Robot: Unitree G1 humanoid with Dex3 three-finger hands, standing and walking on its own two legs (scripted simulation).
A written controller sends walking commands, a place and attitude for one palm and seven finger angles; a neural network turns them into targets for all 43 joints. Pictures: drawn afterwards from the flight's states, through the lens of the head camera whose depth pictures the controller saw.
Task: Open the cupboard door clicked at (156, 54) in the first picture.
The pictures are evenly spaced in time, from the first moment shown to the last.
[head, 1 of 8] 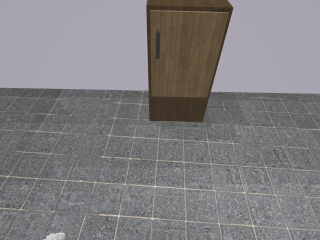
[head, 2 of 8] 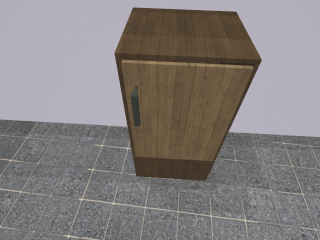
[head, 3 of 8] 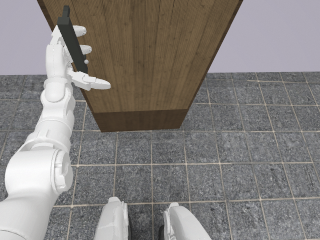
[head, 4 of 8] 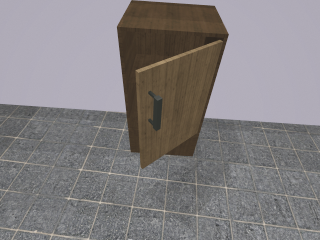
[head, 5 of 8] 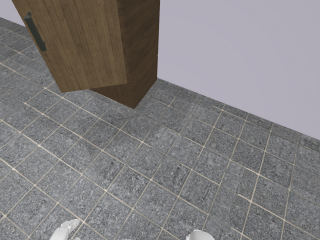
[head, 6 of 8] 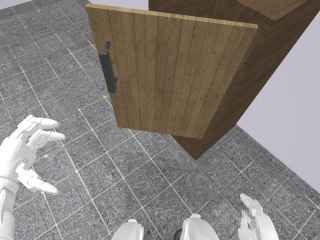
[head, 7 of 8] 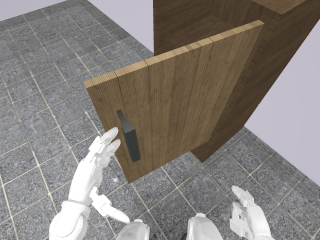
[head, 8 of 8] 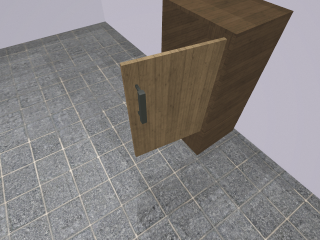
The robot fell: no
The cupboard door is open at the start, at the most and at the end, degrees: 0 81 80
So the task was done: yes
